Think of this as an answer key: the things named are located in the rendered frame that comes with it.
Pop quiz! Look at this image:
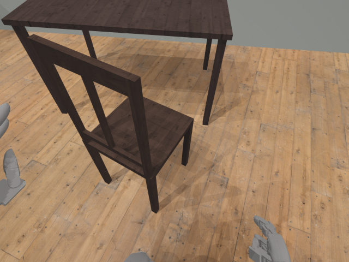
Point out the right robot hand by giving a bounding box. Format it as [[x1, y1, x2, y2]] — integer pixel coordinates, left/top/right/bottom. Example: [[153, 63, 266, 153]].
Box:
[[249, 216, 291, 262]]

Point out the left robot hand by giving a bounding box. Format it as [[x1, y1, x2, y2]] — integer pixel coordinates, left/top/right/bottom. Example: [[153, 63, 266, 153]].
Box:
[[0, 103, 26, 206]]

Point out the chair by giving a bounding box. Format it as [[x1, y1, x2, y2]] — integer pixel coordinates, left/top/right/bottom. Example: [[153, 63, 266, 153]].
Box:
[[27, 34, 194, 213]]

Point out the table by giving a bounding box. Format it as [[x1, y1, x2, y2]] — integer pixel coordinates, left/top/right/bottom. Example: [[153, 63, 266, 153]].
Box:
[[1, 0, 233, 125]]

